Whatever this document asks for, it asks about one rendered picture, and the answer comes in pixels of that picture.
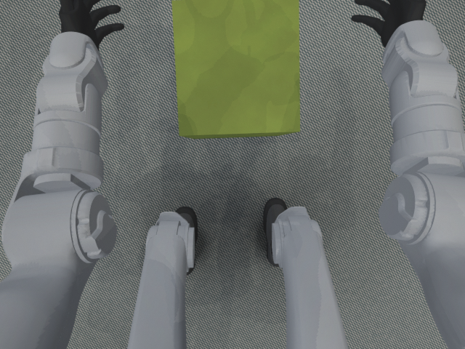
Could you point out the left robot upper arm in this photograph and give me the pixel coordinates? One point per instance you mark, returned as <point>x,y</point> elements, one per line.
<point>53,241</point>

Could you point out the robot right shin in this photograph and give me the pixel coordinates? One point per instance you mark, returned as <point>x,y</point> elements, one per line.
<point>300,210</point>

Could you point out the right robot hand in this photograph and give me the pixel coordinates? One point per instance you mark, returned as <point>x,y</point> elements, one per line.
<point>396,13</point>

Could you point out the carton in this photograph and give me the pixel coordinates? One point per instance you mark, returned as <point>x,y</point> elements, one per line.
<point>237,67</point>

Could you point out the left robot foot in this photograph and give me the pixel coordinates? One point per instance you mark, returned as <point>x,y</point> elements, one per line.
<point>189,214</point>

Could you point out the left robot hand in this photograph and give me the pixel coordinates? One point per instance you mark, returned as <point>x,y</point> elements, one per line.
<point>75,16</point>

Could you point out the robot left forearm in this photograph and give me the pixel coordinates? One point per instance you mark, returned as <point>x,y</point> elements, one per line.
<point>67,127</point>

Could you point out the robot right forearm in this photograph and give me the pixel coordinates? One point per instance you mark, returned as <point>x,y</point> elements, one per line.
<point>425,106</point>

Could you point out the right robot upper arm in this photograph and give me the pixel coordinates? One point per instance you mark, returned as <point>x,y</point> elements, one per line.
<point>425,213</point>

